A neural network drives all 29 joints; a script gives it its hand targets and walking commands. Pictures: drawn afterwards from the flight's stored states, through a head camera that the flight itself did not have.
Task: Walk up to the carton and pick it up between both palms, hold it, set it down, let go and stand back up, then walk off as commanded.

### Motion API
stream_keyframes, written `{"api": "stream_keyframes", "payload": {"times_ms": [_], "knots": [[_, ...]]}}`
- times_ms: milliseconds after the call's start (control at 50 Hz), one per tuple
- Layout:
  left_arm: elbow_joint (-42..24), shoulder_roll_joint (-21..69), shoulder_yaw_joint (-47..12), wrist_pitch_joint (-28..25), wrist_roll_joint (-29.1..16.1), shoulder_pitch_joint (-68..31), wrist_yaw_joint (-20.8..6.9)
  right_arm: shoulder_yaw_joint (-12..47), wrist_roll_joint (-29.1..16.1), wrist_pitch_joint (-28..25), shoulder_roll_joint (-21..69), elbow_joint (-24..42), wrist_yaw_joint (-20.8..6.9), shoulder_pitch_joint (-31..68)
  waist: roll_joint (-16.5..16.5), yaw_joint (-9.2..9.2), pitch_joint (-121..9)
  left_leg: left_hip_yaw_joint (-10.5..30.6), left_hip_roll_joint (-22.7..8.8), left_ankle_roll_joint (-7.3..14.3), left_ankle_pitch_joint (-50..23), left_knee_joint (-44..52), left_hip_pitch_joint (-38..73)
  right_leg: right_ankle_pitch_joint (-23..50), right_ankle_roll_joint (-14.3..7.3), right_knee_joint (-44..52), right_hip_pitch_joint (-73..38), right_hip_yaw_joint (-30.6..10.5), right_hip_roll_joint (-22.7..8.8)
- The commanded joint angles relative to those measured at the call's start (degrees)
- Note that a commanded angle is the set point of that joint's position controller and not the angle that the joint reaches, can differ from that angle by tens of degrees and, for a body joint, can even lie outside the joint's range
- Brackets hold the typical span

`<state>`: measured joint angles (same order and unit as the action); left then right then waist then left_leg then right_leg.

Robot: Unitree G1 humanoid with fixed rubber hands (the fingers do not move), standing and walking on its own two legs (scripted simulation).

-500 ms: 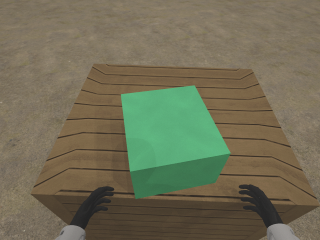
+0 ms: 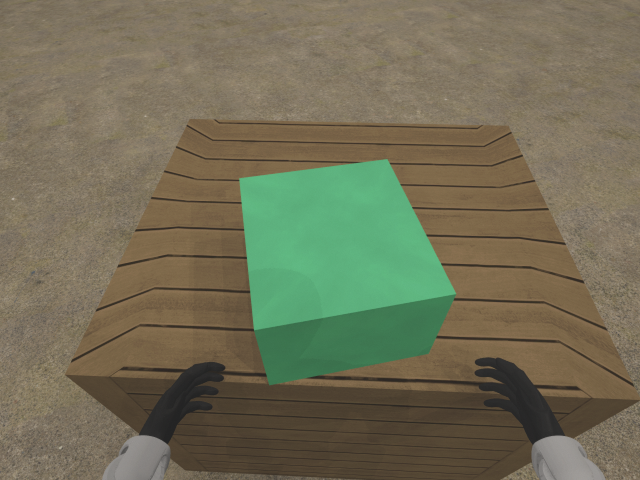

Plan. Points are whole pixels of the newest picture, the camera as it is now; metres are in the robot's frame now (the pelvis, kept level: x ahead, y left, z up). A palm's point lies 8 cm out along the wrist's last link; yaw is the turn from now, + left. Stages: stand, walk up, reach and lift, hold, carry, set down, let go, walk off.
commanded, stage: walk off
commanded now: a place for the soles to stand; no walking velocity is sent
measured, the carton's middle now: (332, 264) +0.43 +0.02 -0.01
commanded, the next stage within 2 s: none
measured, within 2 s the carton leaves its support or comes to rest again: neither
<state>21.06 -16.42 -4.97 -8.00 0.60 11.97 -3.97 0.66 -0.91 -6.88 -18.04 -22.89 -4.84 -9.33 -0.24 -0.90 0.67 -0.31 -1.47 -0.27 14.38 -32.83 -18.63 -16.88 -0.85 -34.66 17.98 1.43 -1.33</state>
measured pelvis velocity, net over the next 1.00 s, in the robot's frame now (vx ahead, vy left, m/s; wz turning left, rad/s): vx -0.15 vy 0.11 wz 0.08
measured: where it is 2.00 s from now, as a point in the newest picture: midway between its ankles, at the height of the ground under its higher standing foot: outside the picture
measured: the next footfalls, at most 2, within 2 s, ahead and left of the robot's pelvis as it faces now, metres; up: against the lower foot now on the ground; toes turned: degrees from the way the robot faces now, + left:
left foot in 0.30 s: -0.06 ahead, +0.10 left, +0.00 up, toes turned -1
right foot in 0.74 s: -0.02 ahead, -0.01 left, +0.00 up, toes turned +4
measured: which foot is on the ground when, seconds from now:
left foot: down 0.00-0.06, up 0.08-0.28, down 0.30-0.74, up 0.76-0.98, down 1.00-1.00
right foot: down 0.00-0.32, up 0.34-0.72, down 0.74-1.00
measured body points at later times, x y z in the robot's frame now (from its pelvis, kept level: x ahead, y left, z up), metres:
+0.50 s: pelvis -0.06 +0.06 -0.01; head +0.01 +0.12 +0.44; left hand +0.01 +0.37 -0.14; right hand +0.17 -0.22 -0.04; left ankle -0.10 +0.10 -0.73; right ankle -0.03 -0.10 -0.67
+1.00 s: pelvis -0.15 +0.11 -0.02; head -0.04 +0.13 +0.41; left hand -0.05 +0.44 -0.14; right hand +0.00 -0.19 -0.13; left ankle -0.24 +0.26 -0.72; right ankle -0.06 -0.01 -0.73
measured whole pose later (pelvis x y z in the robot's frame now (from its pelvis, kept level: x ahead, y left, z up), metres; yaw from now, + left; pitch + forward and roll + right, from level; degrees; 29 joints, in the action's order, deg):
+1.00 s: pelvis -0.15 +0.11 -0.02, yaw +5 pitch +0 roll -1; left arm 39.7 -23.0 4.4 4.3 0.6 7.7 1.4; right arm -3.0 -0.9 3.2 -22.3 -38.5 0.9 -9.5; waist -0.8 0.1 14.9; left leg 9.2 0.3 0.9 27.9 -46.0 -14.1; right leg -13.8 -0.7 -41.7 27.7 0.8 -0.7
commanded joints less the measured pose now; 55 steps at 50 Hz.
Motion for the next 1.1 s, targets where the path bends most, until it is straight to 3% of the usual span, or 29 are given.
{"api": "stream_keyframes", "payload": {"times_ms": [0,20,60,120,200,240,260,280,300,340,400,460,520,560,580,600,660,680,700,720,760,820,900,920,960,980,1000,1040,1080], "knots": [[4.6,-21.7,10.5,6.7,1.5,4.8,3.3,-6.7,-0.3,6.8,-15.5,-2.1,4.5,-2.0,-3.7,-1.57,2.9,2.4,2.9,4.8,-0.7,-8.4,-3.9,4.6,-7.8,12.4,5.9,-13.4,-8.2],[4.9,-23.6,10.9,6.7,1.8,4.2,3.3,-6.8,-0.2,7.0,-15.4,-3.0,4.8,-1.7,-10.2,-2.19,4.4,-0.2,5.2,4.4,5.5,-16.6,-3.6,4.0,-10.9,17.2,10.1,-17.5,-13.2],[5.0,-24.1,11.2,6.6,2.4,0.3,3.8,-7.2,0.0,7.5,-14.6,-4.9,4.6,-3.0,-13.2,-2.22,4.3,-0.2,5.2,3.2,12.5,-25.3,-4.6,6.5,-14.5,18.4,11.4,-21.8,-16.3],[6.0,-21.6,10.8,6.4,2.2,1.5,4.9,-6.6,-0.4,7.4,-13.5,-4.9,4.2,-2.9,-5.0,-2.03,2.4,4.4,6.3,3.4,13.6,-29.1,-5.5,22.7,-15.6,12.7,6.4,-17.8,-15.2],[7.1,-20.2,10.8,7.4,1.5,1.4,4.9,-6.8,0.8,7.7,-11.9,-4.7,4.0,-5.3,-5.5,-0.63,-1.5,1.2,3.2,3.0,7.8,-8.6,-3.1,27.3,-12.9,6.3,-3.9,-13.6,-11.9],[7.0,-19.4,10.8,8.0,0.7,2.2,4.6,-7.6,1.2,6.5,-12.5,-5.2,4.8,-7.5,-2.5,0.75,-4.9,2.8,1.0,3.0,-8.9,6.1,5.9,33.4,-8.5,-1.8,-2.6,-7.4,-8.0],[6.6,-18.4,10.2,8.7,0.1,0.9,4.6,-8.5,2.1,6.1,-15.4,-5.4,5.2,-7.7,3.3,1.35,-5.1,12.4,-3.9,4.4,-18.2,7.0,10.5,21.3,-5.5,-9.4,6.6,-4.4,-4.7],[7.1,-16.4,10.2,9.2,-0.2,0.5,4.6,-9.2,3.1,6.3,-18.2,-4.7,5.4,-5.9,11.9,0.32,-3.0,22.2,-9.8,4.4,-35.6,7.7,16.1,-8.7,-2.7,-14.9,17.9,-0.7,1.3],[6.9,-16.0,10.0,9.7,-0.2,1.6,5.1,-9.8,3.4,6.4,-21.0,-3.8,6.0,-5.3,11.8,0.68,-3.2,27.0,-14.9,6.0,-41.3,6.3,14.9,-16.3,-2.6,-21.4,21.8,-4.3,4.7],[8.7,-16.4,11.0,9.7,-0.2,2.3,5.0,-8.5,2.7,6.6,-18.7,-4.0,7.1,-2.4,6.8,-0.14,0.6,19.1,-9.8,0.9,-47.3,3.0,14.4,-13.0,-3.0,-23.3,25.7,-8.6,3.1],[12.3,-17.6,10.9,10.2,-0.9,2.7,5.2,-8.6,2.7,7.0,-16.4,-6.2,7.6,-1.9,11.3,0.83,2.6,14.1,-4.8,-8.5,-48.9,3.7,15.7,-11.3,-3.1,-24.8,24.0,-9.2,4.7],[14.6,-17.4,11.3,11.4,-0.6,3.4,5.3,-9.0,2.5,7.6,-15.1,-7.5,7.4,-2.7,11.0,1.16,-0.3,10.6,-1.8,-13.0,-46.9,4.9,20.3,-7.7,-3.1,-24.0,20.9,-7.3,7.7],[15.7,-17.3,11.5,12.2,-0.6,3.4,6.2,-8.7,2.4,8.1,-15.8,-8.7,7.4,-1.7,11.3,0.49,1.5,11.6,-1.5,-13.4,-45.0,5.3,17.4,-8.9,-2.7,-23.4,18.4,-6.9,9.0],[17.6,-19.1,12.6,12.0,-0.5,7.9,6.5,-9.5,2.3,8.6,-16.1,-6.7,7.5,2.9,9.5,-2.21,0.1,10.4,-1.9,-13.8,-45.1,4.0,13.6,-9.8,-2.9,-20.6,10.9,-6.6,8.2],[18.7,-19.2,13.3,12.1,-0.2,11.1,6.6,-9.4,2.1,8.7,-17.1,-6.8,7.2,3.7,12.4,-4.01,1.0,10.0,-1.0,-17.4,-47.8,3.7,9.6,-10.3,-3.5,-16.8,6.1,-6.1,7.7],[19.2,-18.7,13.5,12.3,-0.5,13.4,6.7,-9.1,2.4,8.9,-16.7,-6.6,7.5,5.6,9.5,-5.46,0.1,12.5,-2.9,-14.0,-42.8,0.4,5.3,-8.0,-4.9,-15.5,1.6,-6.7,6.0],[18.7,-18.2,13.7,12.0,-0.1,12.5,7.0,-8.9,1.6,9.7,-15.4,-6.3,7.2,5.2,4.6,-6.99,-2.8,5.8,2.5,-8.9,-36.9,-18.3,8.1,-4.0,-10.3,1.3,-3.1,-3.9,1.5],[17.4,-18.0,13.1,11.9,0.0,10.0,7.1,-8.4,1.1,9.9,-14.4,-7.1,7.0,2.6,-6.6,-6.15,-4.9,2.3,6.8,-5.9,-21.2,-25.8,5.6,11.9,-11.6,10.3,-5.5,-9.3,-4.0],[15.4,-18.9,13.6,11.6,0.9,3.2,7.2,-8.3,0.6,10.2,-13.2,-8.7,7.0,-2.7,-18.0,-2.95,-5.0,5.1,9.0,-4.0,18.2,-38.7,0.8,28.5,-14.9,9.3,-5.3,-21.8,-13.7],[14.2,-18.5,13.5,11.4,1.5,-0.8,7.0,-8.1,1.4,10.7,-14.1,-10.8,6.9,-5.0,-11.6,0.16,-1.5,9.5,8.8,-1.0,19.4,-43.3,-0.4,27.7,-15.4,9.4,-0.9,-26.6,-14.4],[12.2,-21.3,14.8,10.8,2.0,-5.8,7.2,-8.5,1.9,11.1,-16.7,-12.9,6.9,-7.8,-8.2,1.84,3.1,14.3,4.8,-0.2,19.9,-49.9,1.5,12.7,-18.5,11.3,14.9,-30.4,-20.5],[12.8,-20.1,13.2,10.4,1.7,-3.3,7.0,-8.2,0.9,10.4,-16.1,-12.5,6.4,-6.2,-6.7,0.64,1.0,14.7,5.7,0.7,21.7,-38.0,0.2,25.5,-14.3,2.8,5.2,-20.7,-13.9],[14.4,-19.6,12.7,11.2,1.9,0.6,6.2,-7.2,0.3,9.1,-12.8,-14.2,6.4,-8.4,-9.6,0.38,-7.0,4.7,2.4,2.0,12.1,-5.9,-1.0,35.8,-10.2,-2.3,-14.7,-15.8,-8.7],[15.6,-20.2,11.8,11.8,1.7,-0.3,5.5,-7.4,0.4,8.6,-13.1,-16.1,6.5,-10.1,-9.3,1.9,-7.9,1.9,3.6,2.1,6.4,5.4,4.4,34.1,-7.4,-4.3,-11.6,-12.4,-5.5],[15.3,-18.8,11.7,12.3,1.5,0.1,5.0,-8.4,2.1,8.3,-15.0,-16.7,6.6,-12.7,-4.0,2.65,-4.2,11.3,-0.6,2.4,2.4,10.4,10.3,14.9,-4.2,-8.8,2.2,-9.8,-1.9],[16.4,-17.4,11.4,12.3,0.9,0.1,4.9,-8.9,3.5,8.5,-18.5,-16.7,6.5,-11.2,10.7,2.95,-2.2,22.4,-7.1,4.3,1.3,10.4,11.0,-5.7,-1.5,-14.2,13.0,-6.4,3.3],[15.7,-16.4,12.0,12.3,1.0,-1.8,5.3,-9.6,3.6,8.3,-22.1,-15.3,6.8,-7.4,13.0,2.92,0.0,34.4,-18.7,9.5,-12.4,11.0,7.5,-19.4,-0.3,-25.6,17.5,-5.3,8.5],[15.4,-18.6,12.3,11.7,0.9,-6.5,5.2,-8.9,3.2,7.7,-23.2,-14.7,7.5,-2.4,11.8,3.42,5.7,32.3,-17.7,14.7,-20.7,7.0,0.1,-18.0,-1.3,-35.3,15.6,-12.9,8.2],[17.6,-17.9,12.7,12.1,-0.6,-3.0,4.7,-8.1,2.4,7.9,-18.7,-14.3,7.8,-0.3,5.7,-0.02,6.8,17.7,-9.5,9.3,-25.7,2.2,0.3,-12.8,-1.4,-37.7,12.8,-13.2,10.6]]}}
